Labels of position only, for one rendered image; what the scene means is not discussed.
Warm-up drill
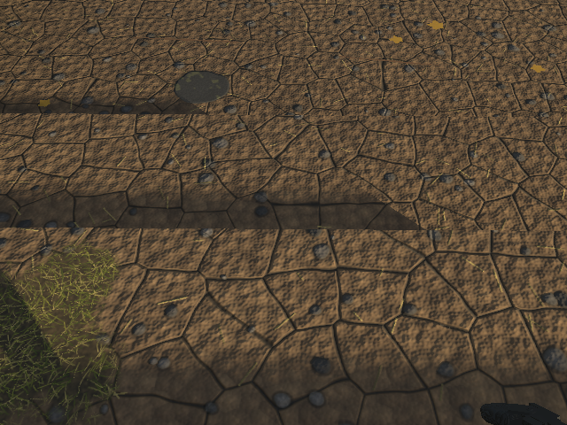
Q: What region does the robot right hand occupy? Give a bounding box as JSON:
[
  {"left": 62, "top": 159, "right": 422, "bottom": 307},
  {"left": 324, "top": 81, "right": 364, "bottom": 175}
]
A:
[{"left": 480, "top": 403, "right": 567, "bottom": 425}]

